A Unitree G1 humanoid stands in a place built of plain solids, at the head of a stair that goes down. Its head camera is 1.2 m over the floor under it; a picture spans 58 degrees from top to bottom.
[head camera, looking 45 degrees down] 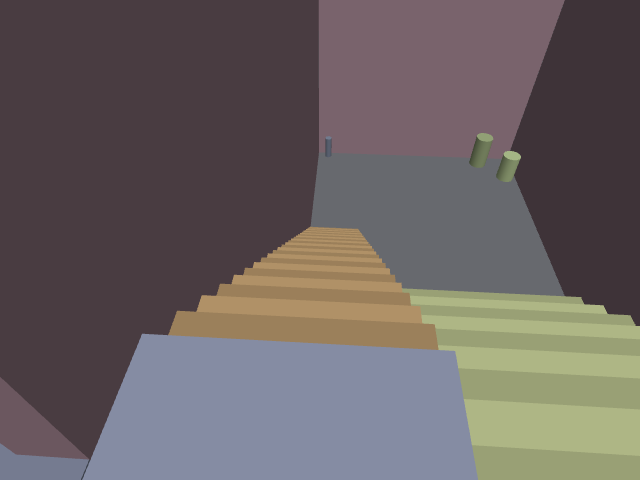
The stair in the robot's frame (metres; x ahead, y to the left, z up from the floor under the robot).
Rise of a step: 0.20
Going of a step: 0.23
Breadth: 1.00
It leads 4 degrees to the right of straight ahead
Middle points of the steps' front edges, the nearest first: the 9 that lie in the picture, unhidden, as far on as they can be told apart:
0.74 0.08 0.00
0.97 0.06 -0.20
1.20 0.05 -0.39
1.43 0.03 -0.59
1.66 0.02 -0.79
1.89 0.00 -0.99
2.12 -0.01 -1.18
2.35 -0.03 -1.38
2.58 -0.04 -1.58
